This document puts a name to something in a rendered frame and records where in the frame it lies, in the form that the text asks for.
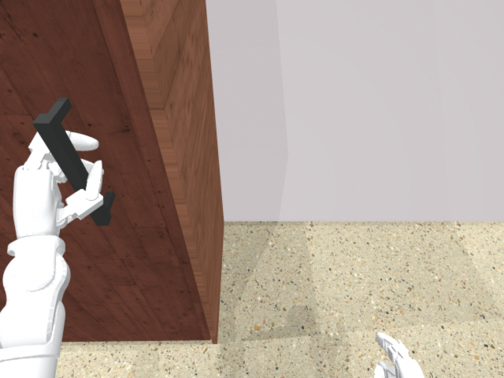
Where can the handle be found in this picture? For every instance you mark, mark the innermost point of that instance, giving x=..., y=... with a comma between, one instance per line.
x=49, y=127

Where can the robot right hand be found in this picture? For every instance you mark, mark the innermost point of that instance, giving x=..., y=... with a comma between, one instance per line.
x=405, y=367

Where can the wardrobe door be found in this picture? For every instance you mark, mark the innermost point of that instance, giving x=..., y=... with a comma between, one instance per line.
x=131, y=280

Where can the robot left hand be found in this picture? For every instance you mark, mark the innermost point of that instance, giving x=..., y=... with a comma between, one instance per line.
x=36, y=193

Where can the robot left forearm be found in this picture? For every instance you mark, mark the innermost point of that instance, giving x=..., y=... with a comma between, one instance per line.
x=32, y=322

